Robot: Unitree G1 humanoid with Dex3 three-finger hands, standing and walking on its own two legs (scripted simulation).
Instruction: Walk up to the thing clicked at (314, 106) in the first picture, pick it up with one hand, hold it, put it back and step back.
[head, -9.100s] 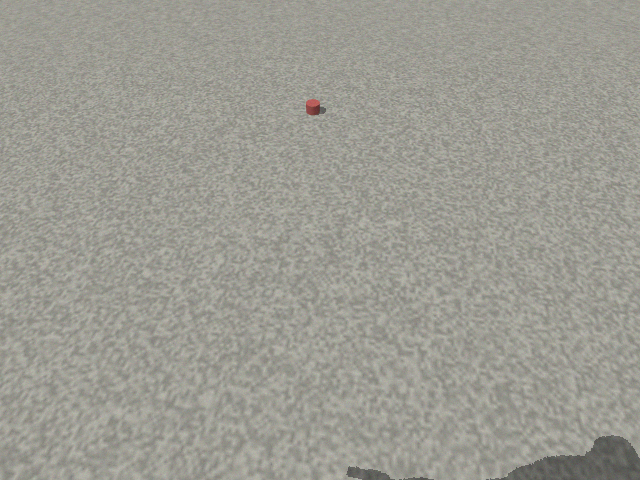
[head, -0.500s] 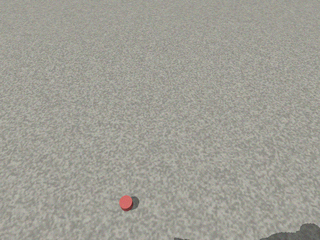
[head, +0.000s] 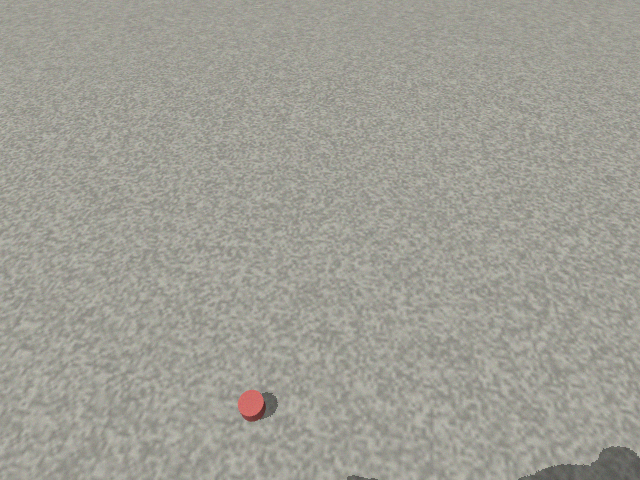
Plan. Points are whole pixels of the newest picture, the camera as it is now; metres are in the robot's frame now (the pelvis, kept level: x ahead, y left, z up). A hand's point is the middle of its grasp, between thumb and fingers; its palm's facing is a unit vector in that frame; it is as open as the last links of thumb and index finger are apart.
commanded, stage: stand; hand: left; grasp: from above
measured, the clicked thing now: (252, 405) +0.43 +0.24 -0.76
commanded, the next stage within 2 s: rise first in 0.64 s
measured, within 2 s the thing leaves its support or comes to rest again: neither
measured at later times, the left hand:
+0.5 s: hand out of the picture +0.07 +0.26 -0.16, palm faces -0.04 -0.94 -0.34, open 7.4 cm
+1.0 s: hand out of the picture +0.15 +0.25 -0.17, palm faces -0.04 -0.94 -0.35, open 9.4 cm
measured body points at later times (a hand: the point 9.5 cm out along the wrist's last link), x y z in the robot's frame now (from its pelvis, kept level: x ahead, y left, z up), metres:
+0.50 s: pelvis +0.00 +0.00 +0.00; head +0.01 +0.00 +0.45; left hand +0.07 +0.30 -0.13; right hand +0.07 -0.30 -0.13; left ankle -0.01 +0.13 -0.75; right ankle +0.00 -0.12 -0.75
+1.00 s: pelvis -0.01 +0.00 -0.02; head +0.05 +0.01 +0.43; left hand +0.15 +0.30 -0.14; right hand +0.09 -0.26 -0.14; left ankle -0.01 +0.13 -0.75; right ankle +0.00 -0.12 -0.75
